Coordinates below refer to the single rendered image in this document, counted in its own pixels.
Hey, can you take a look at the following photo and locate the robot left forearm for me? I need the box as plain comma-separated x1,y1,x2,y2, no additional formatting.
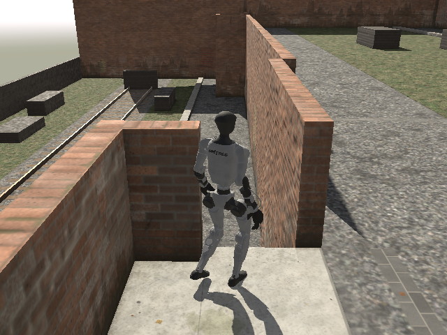
193,171,208,188

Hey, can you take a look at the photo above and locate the right robot thigh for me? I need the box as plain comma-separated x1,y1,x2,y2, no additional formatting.
229,199,251,245

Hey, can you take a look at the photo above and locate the left robot hand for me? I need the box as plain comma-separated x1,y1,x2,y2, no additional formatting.
200,182,215,195

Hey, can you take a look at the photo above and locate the robot right shin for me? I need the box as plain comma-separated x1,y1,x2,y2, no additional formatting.
232,234,250,278

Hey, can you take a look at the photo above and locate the right robot hand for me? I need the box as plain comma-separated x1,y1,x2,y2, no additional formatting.
247,209,263,230

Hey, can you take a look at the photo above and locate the robot right upper arm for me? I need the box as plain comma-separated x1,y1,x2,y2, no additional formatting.
235,144,250,186

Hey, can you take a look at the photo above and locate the robot right forearm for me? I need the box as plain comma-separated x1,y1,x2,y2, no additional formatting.
240,177,258,213

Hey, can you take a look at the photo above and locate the robot left upper arm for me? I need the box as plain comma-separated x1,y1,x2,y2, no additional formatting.
193,138,214,174

